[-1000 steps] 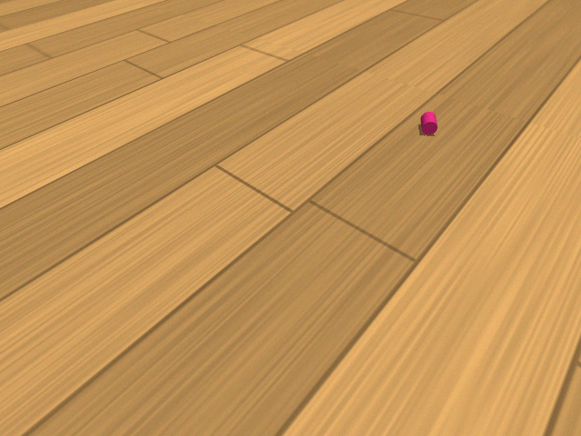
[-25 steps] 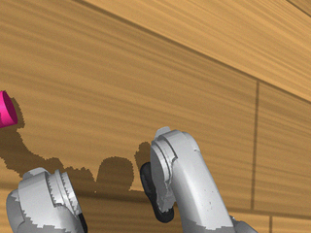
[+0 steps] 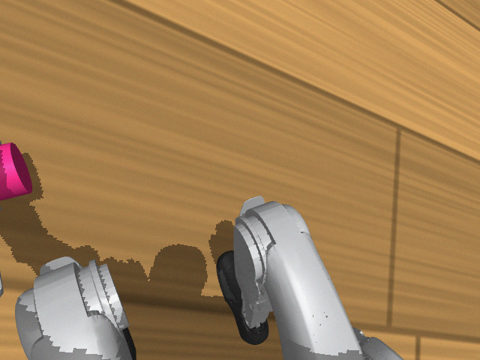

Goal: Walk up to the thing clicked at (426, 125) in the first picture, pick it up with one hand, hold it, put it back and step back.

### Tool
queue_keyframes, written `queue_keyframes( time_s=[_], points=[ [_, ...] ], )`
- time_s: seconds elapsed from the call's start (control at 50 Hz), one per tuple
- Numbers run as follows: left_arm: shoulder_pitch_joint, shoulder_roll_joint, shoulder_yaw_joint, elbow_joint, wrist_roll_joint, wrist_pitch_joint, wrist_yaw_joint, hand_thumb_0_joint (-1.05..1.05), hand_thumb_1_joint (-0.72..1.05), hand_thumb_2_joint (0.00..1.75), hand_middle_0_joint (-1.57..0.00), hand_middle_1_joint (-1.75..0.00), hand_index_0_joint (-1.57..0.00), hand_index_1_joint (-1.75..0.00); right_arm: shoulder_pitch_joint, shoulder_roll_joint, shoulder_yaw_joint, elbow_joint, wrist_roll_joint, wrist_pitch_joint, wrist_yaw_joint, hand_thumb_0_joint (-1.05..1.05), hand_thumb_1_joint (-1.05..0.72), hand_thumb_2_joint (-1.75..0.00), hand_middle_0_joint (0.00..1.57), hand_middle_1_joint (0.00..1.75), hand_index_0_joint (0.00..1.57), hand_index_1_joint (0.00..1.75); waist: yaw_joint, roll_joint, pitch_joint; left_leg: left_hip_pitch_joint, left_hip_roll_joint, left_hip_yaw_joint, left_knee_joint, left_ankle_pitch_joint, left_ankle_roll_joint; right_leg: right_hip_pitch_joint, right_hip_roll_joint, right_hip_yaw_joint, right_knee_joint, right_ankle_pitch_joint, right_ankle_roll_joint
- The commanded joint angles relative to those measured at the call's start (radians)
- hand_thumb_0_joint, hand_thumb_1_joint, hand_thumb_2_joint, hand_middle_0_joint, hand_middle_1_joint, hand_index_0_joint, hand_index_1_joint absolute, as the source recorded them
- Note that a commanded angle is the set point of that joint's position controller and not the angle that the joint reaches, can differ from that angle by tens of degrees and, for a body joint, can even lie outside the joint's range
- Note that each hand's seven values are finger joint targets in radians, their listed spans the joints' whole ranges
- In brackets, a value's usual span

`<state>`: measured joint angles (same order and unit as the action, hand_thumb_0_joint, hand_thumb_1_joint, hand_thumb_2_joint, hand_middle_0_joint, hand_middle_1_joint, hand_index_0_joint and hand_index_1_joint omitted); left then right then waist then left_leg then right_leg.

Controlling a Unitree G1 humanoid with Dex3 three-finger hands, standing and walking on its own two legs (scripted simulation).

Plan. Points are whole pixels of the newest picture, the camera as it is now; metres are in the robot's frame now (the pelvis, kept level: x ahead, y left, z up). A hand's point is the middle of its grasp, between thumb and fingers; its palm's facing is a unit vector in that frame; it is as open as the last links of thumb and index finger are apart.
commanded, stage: close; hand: left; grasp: from above
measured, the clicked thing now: out of the picture +0.46 +0.31 -0.26
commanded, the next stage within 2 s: settle in 0.44 s
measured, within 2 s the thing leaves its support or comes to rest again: leaves its support in 0.88 s
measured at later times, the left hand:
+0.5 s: hand out of the picture +0.44 +0.30 -0.24, palm faces -0.45 -0.13 -0.88, open 11.3 cm
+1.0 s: hand out of the picture +0.45 +0.31 -0.21, palm faces -0.41 -0.10 -0.91, open 11.2 cm
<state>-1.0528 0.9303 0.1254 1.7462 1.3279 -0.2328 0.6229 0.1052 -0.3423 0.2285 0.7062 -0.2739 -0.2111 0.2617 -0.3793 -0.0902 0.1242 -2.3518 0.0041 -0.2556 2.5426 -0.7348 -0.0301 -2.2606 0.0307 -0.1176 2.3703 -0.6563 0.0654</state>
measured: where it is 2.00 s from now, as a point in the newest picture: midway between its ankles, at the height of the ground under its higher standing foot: (190, 344)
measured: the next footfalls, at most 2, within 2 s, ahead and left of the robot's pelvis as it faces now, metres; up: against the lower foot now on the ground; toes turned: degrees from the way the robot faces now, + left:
none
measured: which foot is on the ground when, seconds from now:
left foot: down 0.00-1.00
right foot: down 0.00-1.00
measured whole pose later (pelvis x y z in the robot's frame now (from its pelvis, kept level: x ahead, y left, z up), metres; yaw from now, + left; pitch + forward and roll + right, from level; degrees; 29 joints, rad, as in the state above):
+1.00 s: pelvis +0.00 +0.00 +0.01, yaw +1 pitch +32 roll -12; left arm -0.96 0.84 0.11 1.51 1.29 -0.20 0.53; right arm 0.14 -0.33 0.16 0.71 -0.23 -0.18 0.26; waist -0.32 -0.05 0.05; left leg -2.36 0.00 -0.23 2.51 -0.73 -0.03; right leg -2.27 0.02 -0.10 2.36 -0.67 0.06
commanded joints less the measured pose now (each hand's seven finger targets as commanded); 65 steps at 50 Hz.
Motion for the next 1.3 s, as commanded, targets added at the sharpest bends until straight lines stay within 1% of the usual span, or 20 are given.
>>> queue_keyframes(
  time_s=[0.0,0.02,0.12,0.14,0.16,0.18,0.22,0.32,0.48,0.6,0.64,0.68,0.74,0.78,0.8,0.84,0.94,1.02,1.18,1.28],
  points=[
    [-0.248,0.212,0.005,-0.087,-0.014,0.002,0.027,0.0,0.28,0.77,-0.68,-0.76,-0.69,-0.74,0.208,-0.314,-0.093,0.007,0.002,0.005,-0.006,0.0,-0.89,-0.9,0.2,0.3,0.2,0.3,-0.044,0.446,-0.641,0.47,0.012,0.135,-0.257,0.227,0.045,0.379,0.039,-0.128,-0.196,0.251,-0.08],
    [-0.241,0.238,0.02,-0.103,-0.013,0.003,0.03,0.0,0.3,0.76,-0.69,-0.75,-0.7,-0.73,0.203,-0.32,-0.094,0.005,0.005,0.006,-0.008,0.0,-0.89,-0.9,0.2,0.3,0.2,0.3,-0.028,0.462,-0.666,0.486,0.011,0.132,-0.264,0.241,0.041,0.377,0.037,-0.132,-0.19,0.256,-0.082],
    [-0.243,0.228,0.01,-0.083,-0.012,0.005,0.026,0.0,0.35,0.75,-0.73,-0.72,-0.74,-0.71,0.215,-0.321,-0.094,0.005,0.004,0.004,-0.008,0.0,-0.89,-0.9,0.2,0.3,0.2,0.3,-0.044,0.45,-0.639,0.471,0.013,0.133,-0.264,0.226,0.044,0.383,0.041,-0.128,-0.197,0.248,-0.08],
    [-0.255,0.197,-0.02,-0.095,-0.023,0.005,0.024,0.0,0.36,0.74,-0.75,-0.71,-0.76,-0.7,0.184,-0.312,-0.09,-0.01,0.011,-0.002,-0.009,0.0,-0.89,-0.9,0.2,0.3,0.2,0.3,-0.03,0.452,-0.646,0.472,0.014,0.133,-0.263,0.211,0.042,0.365,0.04,-0.127,-0.195,0.233,-0.082],
    [-0.233,0.235,0.01,-0.083,-0.017,0.008,0.028,0.0,0.37,0.73,-0.75,-0.71,-0.76,-0.7,0.209,-0.319,-0.092,0.005,0.005,0.001,-0.01,0.0,-0.89,-0.9,0.2,0.3,0.2,0.3,-0.035,0.452,-0.657,0.478,0.015,0.135,-0.262,0.228,0.043,0.386,0.04,-0.129,-0.199,0.248,-0.08],
    [-0.25,0.199,-0.017,-0.094,-0.021,0.007,0.022,0.0,0.38,0.72,-0.75,-0.7,-0.76,-0.69,0.203,-0.317,-0.09,-0.006,0.009,0.0,-0.009,0.0,-0.89,-0.9,0.2,0.3,0.2,0.3,-0.043,0.449,-0.652,0.466,0.015,0.135,-0.254,0.23,0.045,0.385,0.042,-0.124,-0.196,0.254,-0.079],
    [-0.243,0.239,0.005,-0.097,-0.021,0.006,0.026,0.0,0.39,0.74,-0.77,-0.7,-0.77,-0.69,0.21,-0.32,-0.092,0.006,0.014,0.004,-0.014,0.0,-0.89,-0.9,0.2,0.3,0.2,0.3,-0.031,0.442,-0.657,0.455,0.016,0.135,-0.254,0.231,0.046,0.387,0.042,-0.123,-0.201,0.254,-0.078],
    [-0.228,0.2,-0.009,-0.077,-0.025,0.009,0.019,0.0,0.47,0.76,-0.84,-0.68,-0.84,-0.68,0.208,-0.322,-0.092,-0.012,0.008,0.005,-0.015,0.0,-0.89,-0.9,0.2,0.3,0.2,0.3,-0.038,0.442,-0.623,0.46,0.013,0.129,-0.278,0.207,0.041,0.366,0.04,-0.133,-0.2,0.224,-0.083],
    [-0.215,0.23,0.006,-0.057,-0.03,0.006,0.015,0.0,0.59,0.79,-0.94,-0.67,-0.93,-0.68,0.205,-0.315,-0.075,-0.01,0.006,0.007,-0.011,0.0,-0.89,-0.9,0.2,0.3,0.2,0.3,-0.039,0.419,-0.604,0.432,0.013,0.131,-0.262,0.206,0.047,0.372,0.04,-0.13,-0.207,0.23,-0.078],
    [-0.226,0.246,0.018,-0.089,-0.03,0.013,0.013,0.0,0.48,0.77,-0.91,-0.64,-0.91,-0.65,0.214,-0.319,-0.084,-0.009,0.009,0.01,-0.014,0.0,-0.91,-0.9,0.2,0.3,0.2,0.3,-0.023,0.465,-0.654,0.477,0.013,0.125,-0.276,0.227,0.038,0.37,0.037,-0.134,-0.19,0.237,-0.087],
    [-0.234,0.218,0.007,-0.082,-0.027,0.018,0.0,0.0,0.5,0.77,-0.93,-0.63,-0.93,-0.64,0.213,-0.314,-0.083,-0.014,0.009,0.007,-0.011,0.0,-0.91,-0.9,0.2,0.3,0.2,0.3,-0.044,0.451,-0.621,0.476,0.014,0.123,-0.262,0.225,0.036,0.335,0.033,-0.139,-0.183,0.235,-0.085],
    [-0.236,0.258,0.033,-0.126,-0.033,0.016,0.003,0.0,0.52,0.8,-0.95,-0.65,-0.94,-0.66,0.218,-0.324,-0.093,-0.008,0.011,0.015,-0.017,0.0,-0.91,-0.9,0.2,0.3,0.2,0.3,-0.021,0.502,-0.665,0.49,0.011,0.127,-0.284,0.228,0.032,0.363,0.035,-0.133,-0.189,0.236,-0.091],
    [-0.243,0.233,0.025,-0.219,-0.03,0.02,-0.006,0.0,0.55,0.78,-0.98,-0.62,-0.97,-0.63,0.205,-0.314,-0.107,-0.023,0.016,0.018,-0.014,0.0,-0.91,-0.9,0.2,0.3,0.2,0.3,0.007,0.545,-0.726,0.536,0.008,0.135,-0.287,0.263,0.027,0.363,0.032,-0.128,-0.186,0.259,-0.095],
    [-0.242,0.201,0.009,-0.23,-0.038,0.019,-0.013,0.0,0.58,0.77,-1.0,-0.62,-0.99,-0.63,0.203,-0.309,-0.114,-0.021,0.017,0.019,-0.012,0.0,-0.91,-0.9,0.2,0.3,0.2,0.3,-0.005,0.545,-0.724,0.531,0.007,0.14,-0.285,0.259,0.028,0.36,0.031,-0.128,-0.19,0.262,-0.095],
    [-0.228,0.233,0.038,-0.262,-0.038,0.022,-0.011,0.0,0.57,0.77,-0.98,-0.63,-0.98,-0.64,0.222,-0.307,-0.125,-0.003,0.023,0.025,-0.013,0.0,-0.91,-0.9,0.2,0.3,0.2,0.3,0.008,0.553,-0.754,0.535,0.01,0.143,-0.288,0.276,0.03,0.383,0.034,-0.123,-0.189,0.281,-0.094],
    [-0.261,0.176,-0.001,-0.334,-0.046,0.02,-0.027,0.0,0.6,0.79,-1.02,-0.61,-1.01,-0.62,0.204,-0.287,-0.133,-0.015,0.033,0.024,-0.01,0.0,-0.91,-0.9,0.2,0.3,0.2,0.3,0.015,0.548,-0.779,0.53,0.008,0.155,-0.274,0.272,0.034,0.368,0.034,-0.11,-0.197,0.279,-0.096],
    [-0.235,0.16,0.013,-0.43,-0.066,0.042,-0.057,0.0,0.64,0.8,-1.06,-0.61,-1.04,-0.62,0.237,-0.277,-0.177,0.011,0.064,0.034,0.001,0.0,-0.91,-0.9,0.2,0.3,0.2,0.3,0.048,0.572,-0.841,0.575,0.002,0.166,-0.306,0.301,0.032,0.362,0.024,-0.099,-0.205,0.296,-0.098],
    [-0.219,0.09,-0.016,-0.458,-0.08,0.075,-0.101,0.0,0.67,0.81,-1.08,-0.59,-1.07,-0.61,0.236,-0.257,-0.205,0.014,0.099,0.062,-0.004,0.0,-0.91,-0.9,0.2,0.3,0.2,0.3,0.079,0.555,-0.877,0.586,-0.005,0.176,-0.339,0.301,0.033,0.337,0.018,-0.086,-0.217,0.288,-0.104],
    [-0.247,0.0,-0.075,-0.473,-0.116,0.098,-0.229,0.0,0.67,0.79,-1.09,-0.59,-1.08,-0.61,0.26,-0.23,-0.23,0.006,0.134,0.12,-0.031,0.0,-0.91,-0.9,0.2,0.3,0.2,0.3,0.077,0.426,-0.851,0.541,-0.019,0.191,-0.38,0.264,0.051,0.366,0.003,-0.059,-0.274,0.256,-0.1],
    [-0.272,0.013,-0.08,-0.479,-0.112,0.068,-0.288,0.0,0.63,0.84,-1.08,-0.59,-1.05,-0.62,0.258,-0.219,-0.231,-0.016,0.145,0.148,-0.064,0.0,-0.91,-0.9,0.2,0.3,0.2,0.3,0.073,0.363,-0.814,0.484,-0.027,0.204,-0.391,0.197,0.057,0.383,0.0,-0.043,-0.317,0.181,-0.103]
  ],
)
